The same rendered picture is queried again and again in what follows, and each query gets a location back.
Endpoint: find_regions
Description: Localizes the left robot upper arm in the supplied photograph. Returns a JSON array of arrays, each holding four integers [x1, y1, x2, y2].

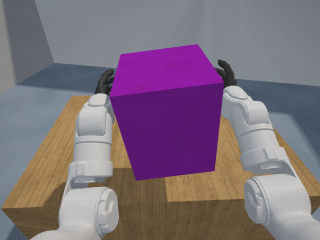
[[30, 186, 119, 240]]

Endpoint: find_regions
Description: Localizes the carton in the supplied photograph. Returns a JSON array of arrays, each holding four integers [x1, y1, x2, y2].
[[109, 44, 224, 181]]

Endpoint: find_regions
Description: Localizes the right robot forearm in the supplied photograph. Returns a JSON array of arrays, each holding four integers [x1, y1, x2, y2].
[[221, 85, 312, 213]]

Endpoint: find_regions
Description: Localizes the left robot hand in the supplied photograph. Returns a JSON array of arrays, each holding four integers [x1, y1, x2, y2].
[[94, 69, 114, 96]]

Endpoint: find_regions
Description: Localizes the right robot upper arm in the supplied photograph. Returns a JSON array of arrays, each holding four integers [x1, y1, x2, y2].
[[244, 173, 320, 240]]

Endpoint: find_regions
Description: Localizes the right robot hand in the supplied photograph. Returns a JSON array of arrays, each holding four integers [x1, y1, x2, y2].
[[214, 59, 237, 89]]

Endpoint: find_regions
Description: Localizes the pedestal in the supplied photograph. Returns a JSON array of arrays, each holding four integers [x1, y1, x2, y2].
[[1, 95, 320, 240]]

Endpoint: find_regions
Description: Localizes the left robot forearm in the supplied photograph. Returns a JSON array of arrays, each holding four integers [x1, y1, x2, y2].
[[58, 93, 115, 226]]

